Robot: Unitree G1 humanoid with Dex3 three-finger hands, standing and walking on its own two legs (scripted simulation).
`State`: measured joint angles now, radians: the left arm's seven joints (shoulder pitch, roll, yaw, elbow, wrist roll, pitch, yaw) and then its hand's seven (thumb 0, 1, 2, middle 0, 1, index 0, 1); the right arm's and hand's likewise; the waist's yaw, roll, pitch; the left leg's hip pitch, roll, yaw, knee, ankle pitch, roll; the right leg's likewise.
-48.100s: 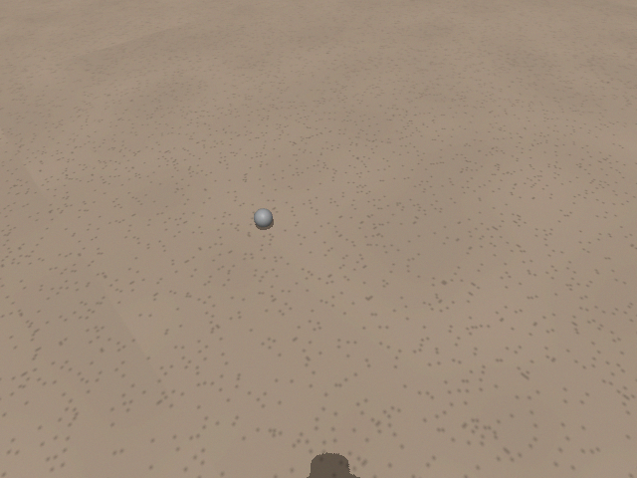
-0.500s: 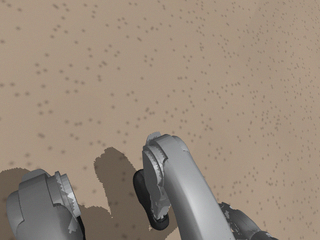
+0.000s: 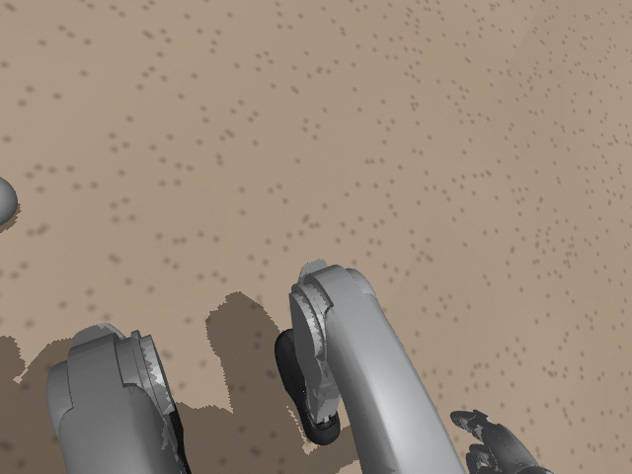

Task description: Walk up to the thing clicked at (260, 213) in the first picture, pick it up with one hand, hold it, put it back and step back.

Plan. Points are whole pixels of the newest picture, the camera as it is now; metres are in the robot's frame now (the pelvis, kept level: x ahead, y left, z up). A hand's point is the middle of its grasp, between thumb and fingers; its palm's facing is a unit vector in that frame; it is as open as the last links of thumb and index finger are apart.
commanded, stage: withdraw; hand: left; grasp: from above
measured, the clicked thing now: out of the picture +0.53 +0.32 -0.31
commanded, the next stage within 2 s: home in 0.08 s
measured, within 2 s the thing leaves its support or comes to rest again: neither
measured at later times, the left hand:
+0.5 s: hand out of the picture +0.47 +0.33 -0.10, palm faces -0.38 -0.24 -0.89, open 11.3 cm
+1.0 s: hand out of the picture +0.30 +0.27 +0.11, palm faces -0.05 -0.84 -0.53, open 7.4 cm
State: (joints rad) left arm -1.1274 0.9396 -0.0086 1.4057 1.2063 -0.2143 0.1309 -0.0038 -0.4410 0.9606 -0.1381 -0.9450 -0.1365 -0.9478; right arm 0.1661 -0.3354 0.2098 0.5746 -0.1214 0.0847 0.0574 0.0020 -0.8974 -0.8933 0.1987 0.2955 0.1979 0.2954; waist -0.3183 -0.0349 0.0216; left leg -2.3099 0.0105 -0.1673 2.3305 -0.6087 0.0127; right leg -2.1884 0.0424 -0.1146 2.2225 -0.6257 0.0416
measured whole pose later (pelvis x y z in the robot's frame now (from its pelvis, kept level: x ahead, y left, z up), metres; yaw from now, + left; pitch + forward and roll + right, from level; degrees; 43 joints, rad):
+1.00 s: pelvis +0.03 +0.00 +0.21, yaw +8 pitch +27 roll -5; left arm -0.10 0.41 0.04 0.35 0.25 0.23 0.05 0.00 0.88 0.90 -0.22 -0.30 -0.22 -0.31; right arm 0.10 -0.23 0.03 0.56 0.04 -0.04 -0.03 0.01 -0.91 -0.90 0.20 0.30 0.20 0.30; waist -0.07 0.03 -0.19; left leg -1.53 0.01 -0.08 1.65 -0.59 0.00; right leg -1.45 0.01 -0.05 1.59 -0.61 0.03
